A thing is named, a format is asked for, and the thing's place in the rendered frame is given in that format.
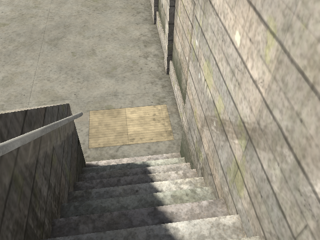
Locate stairs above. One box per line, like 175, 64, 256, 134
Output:
41, 152, 261, 240

